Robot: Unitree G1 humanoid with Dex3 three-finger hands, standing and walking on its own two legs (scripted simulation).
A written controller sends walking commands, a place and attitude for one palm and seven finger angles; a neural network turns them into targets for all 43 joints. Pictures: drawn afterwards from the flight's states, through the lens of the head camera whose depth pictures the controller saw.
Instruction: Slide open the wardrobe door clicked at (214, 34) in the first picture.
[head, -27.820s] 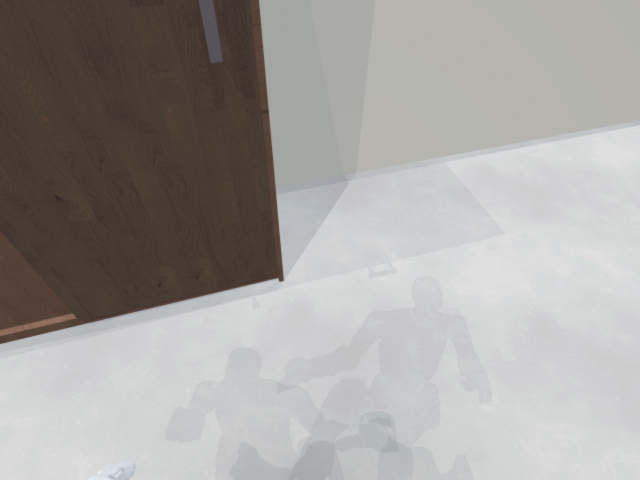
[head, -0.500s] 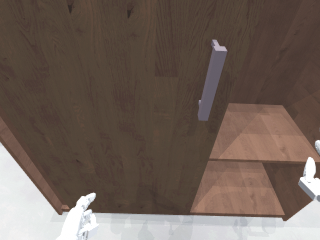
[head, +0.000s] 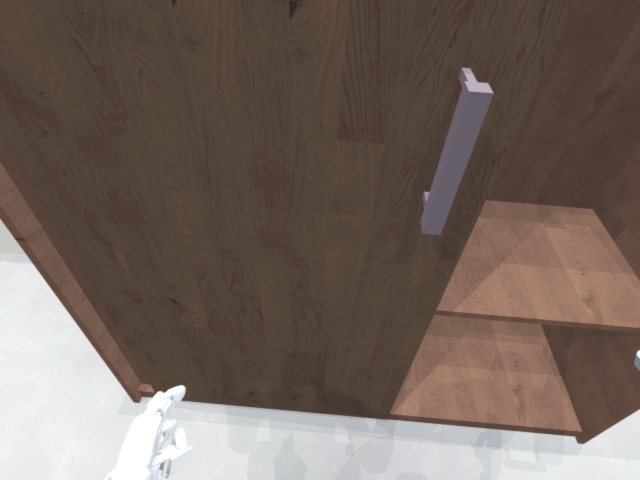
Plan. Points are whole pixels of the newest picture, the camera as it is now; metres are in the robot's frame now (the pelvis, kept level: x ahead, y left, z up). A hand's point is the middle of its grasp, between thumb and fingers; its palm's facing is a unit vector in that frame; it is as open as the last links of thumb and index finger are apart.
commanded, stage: step back with the hand held close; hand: right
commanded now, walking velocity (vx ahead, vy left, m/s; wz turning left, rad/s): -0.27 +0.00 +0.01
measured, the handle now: (447, 157) +0.44 -0.14 +0.22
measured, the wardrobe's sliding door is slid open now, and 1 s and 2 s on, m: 0.60 0.60 0.60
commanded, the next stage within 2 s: stop stepping back and stand still in 1.02 s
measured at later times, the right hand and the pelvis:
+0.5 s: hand out of the picture +0.13 -0.30 +0.16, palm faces +0.47 +0.75 -0.46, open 7.4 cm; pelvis -0.07 -0.02 -0.01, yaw -1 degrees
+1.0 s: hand out of the picture +0.03 -0.33 +0.18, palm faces +0.57 +0.73 -0.38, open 7.4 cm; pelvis -0.14 -0.03 -0.02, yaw -4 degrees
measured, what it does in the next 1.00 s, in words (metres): walks backwards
